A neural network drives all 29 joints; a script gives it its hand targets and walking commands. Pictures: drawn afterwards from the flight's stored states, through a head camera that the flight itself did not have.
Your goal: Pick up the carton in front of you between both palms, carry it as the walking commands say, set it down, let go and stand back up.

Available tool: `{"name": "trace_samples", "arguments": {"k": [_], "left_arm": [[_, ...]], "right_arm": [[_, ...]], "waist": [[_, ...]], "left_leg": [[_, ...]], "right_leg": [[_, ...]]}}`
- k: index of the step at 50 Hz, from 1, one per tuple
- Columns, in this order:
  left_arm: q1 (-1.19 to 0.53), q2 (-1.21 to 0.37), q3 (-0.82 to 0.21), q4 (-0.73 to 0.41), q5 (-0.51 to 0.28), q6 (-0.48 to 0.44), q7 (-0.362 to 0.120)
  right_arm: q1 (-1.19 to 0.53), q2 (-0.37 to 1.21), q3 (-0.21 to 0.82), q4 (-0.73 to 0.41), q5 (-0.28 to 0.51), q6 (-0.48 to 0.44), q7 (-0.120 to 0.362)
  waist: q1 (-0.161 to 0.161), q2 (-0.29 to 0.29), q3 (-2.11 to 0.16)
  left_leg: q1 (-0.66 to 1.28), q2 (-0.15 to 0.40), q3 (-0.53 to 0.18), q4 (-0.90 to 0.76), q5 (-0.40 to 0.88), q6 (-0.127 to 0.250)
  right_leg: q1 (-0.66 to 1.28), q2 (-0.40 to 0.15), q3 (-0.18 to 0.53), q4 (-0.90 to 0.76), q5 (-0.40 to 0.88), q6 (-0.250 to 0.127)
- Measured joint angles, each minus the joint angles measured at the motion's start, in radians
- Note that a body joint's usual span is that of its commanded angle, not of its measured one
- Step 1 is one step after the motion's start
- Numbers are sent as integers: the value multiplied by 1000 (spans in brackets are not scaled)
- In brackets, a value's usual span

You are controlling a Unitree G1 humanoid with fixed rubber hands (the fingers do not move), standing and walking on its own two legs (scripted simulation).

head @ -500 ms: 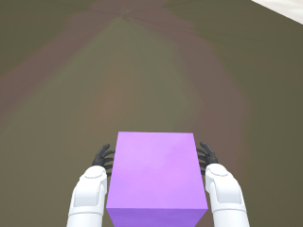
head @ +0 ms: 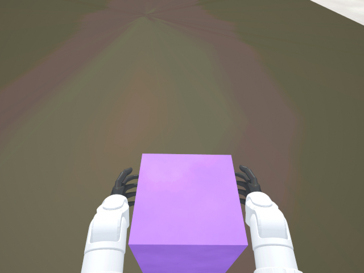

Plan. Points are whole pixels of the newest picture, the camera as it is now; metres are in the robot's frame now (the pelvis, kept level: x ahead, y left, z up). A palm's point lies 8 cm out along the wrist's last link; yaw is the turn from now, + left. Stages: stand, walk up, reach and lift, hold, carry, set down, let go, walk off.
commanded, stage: carry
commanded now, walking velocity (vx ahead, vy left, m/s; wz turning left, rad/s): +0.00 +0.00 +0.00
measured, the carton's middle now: (185, 217) +0.28 +0.00 -0.04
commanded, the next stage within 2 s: hold in 0.36 s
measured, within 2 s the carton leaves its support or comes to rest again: neither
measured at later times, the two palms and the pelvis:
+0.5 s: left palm (111, 210) +0.26 +0.16 +0.04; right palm (248, 203) +0.27 -0.14 +0.04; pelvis -0.01 +0.00 +0.01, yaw +4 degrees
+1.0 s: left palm (116, 216) +0.25 +0.15 +0.03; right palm (248, 195) +0.29 -0.15 +0.03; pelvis -0.04 -0.05 +0.00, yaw +9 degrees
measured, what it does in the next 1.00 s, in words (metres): shifts its weight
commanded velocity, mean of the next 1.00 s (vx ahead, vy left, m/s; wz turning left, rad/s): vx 0.00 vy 0.00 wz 0.00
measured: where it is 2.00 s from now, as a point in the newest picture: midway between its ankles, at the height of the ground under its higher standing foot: outside the picture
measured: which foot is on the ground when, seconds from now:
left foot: down 0.00-1.00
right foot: down 0.00-1.00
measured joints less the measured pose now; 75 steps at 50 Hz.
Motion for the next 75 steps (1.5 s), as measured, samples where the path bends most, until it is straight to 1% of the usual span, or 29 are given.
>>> {"name": "trace_samples", "arguments": {"k": [18,19,20,21,22,23,24,26,28,31,40,44,48,52,55,58,60,63,68,70,75], "left_arm": [[-8,-1,4,2,0,2,0],[-9,-2,5,4,-1,-5,-2],[-8,-2,2,7,-2,-17,-3],[-7,-2,-5,11,-1,-29,-4],[-6,-2,-12,15,-2,-38,-6],[-5,-1,-16,21,-3,-47,-7],[-5,-1,-17,25,-3,-52,-8],[-1,0,-16,31,-5,-60,-9],[7,1,-8,28,-9,-64,-9],[10,1,7,24,-14,-67,-8],[-36,-6,35,84,3,-78,-19],[-94,-18,83,159,38,-101,-39],[-189,-36,192,279,105,-159,-71],[-297,-24,311,406,179,-234,-112],[-360,-9,376,467,223,-283,-134],[-397,6,402,505,244,-337,-142],[-411,20,399,522,240,-381,-141],[-421,44,366,535,203,-458,-128],[-446,81,297,549,97,-579,-99],[-456,93,262,544,50,-607,-82],[-471,106,194,517,-48,-630,-39]], "right_arm": [[-6,1,-4,0,-1,3,0],[-6,2,-4,-5,0,1,-1],[0,0,-3,-16,0,-3,-3],[10,-1,-2,-30,0,-7,-4],[22,-3,0,-42,1,-11,-5],[32,-5,2,-49,2,-15,-7],[39,-5,4,-53,3,-19,-10],[42,-6,7,-50,3,-23,-12],[35,-5,14,-39,1,-26,-13],[18,-2,19,-21,-6,-29,-12],[-18,3,-10,13,-27,-25,-6],[-65,12,-52,65,-39,-36,-6],[-165,41,-151,179,-66,-81,-2],[-282,85,-265,289,-121,-146,-8],[-348,106,-324,348,-163,-201,-14],[-380,115,-355,386,-187,-264,-16],[-385,117,-356,395,-187,-313,-19],[-375,114,-333,390,-164,-400,-34],[-361,90,-278,370,-95,-535,-62],[-359,73,-248,354,-63,-566,-76],[-367,27,-204,323,6,-593,-85]], "waist": [[0,0,3],[0,5,26],[-8,12,54],[-15,19,80],[-20,22,99],[-20,23,115],[-18,21,128],[-8,19,147],[6,22,158],[13,28,167],[-4,40,172],[3,39,176],[3,36,178],[-5,34,188],[-2,32,195],[0,28,191],[1,25,189],[-1,19,189],[-6,17,165],[-9,22,143],[-18,36,56]], "left_leg": [[-12,-4,2,7,7,6],[9,-2,2,-1,10,6],[34,-2,-12,-16,29,-2],[59,-6,-33,-35,45,-5],[83,-13,-50,-59,53,-1],[103,-20,-64,-81,61,4],[118,-28,-75,-98,71,7],[141,-38,-94,-121,89,8],[152,-40,-104,-129,99,5],[156,-37,-119,-124,102,-1],[152,-22,-145,-102,106,-19],[141,-15,-148,-86,103,-21],[95,-13,-171,-33,81,-7],[17,-17,-205,53,47,9],[-67,-17,-219,123,27,9],[-184,-19,-227,192,9,-1],[-275,-23,-229,236,2,-7],[-423,-31,-225,301,-5,-21],[-700,-48,-211,431,-24,-53],[-808,-56,-204,490,-38,-60],[-1038,-76,-184,636,-82,-43]], "right_leg": [[-5,-4,2,-8,17,2],[18,5,12,-22,33,-1],[53,26,51,-46,40,-3],[87,44,91,-74,47,3],[116,56,128,-99,62,10],[139,62,154,-117,54,17],[157,66,181,-131,76,25],[185,68,208,-145,61,31],[199,66,204,-154,65,39],[214,67,190,-159,71,33],[221,79,163,-146,72,12],[203,88,163,-118,62,2],[164,112,182,-66,40,-5],[100,138,199,6,7,-11],[22,145,193,65,-12,-20],[-91,146,185,125,-22,-30],[-181,144,183,166,-27,-34],[-331,140,187,229,-32,-31],[-612,129,203,356,-46,-17],[-720,124,209,411,-56,-9],[-951,112,226,549,-93,12]]}}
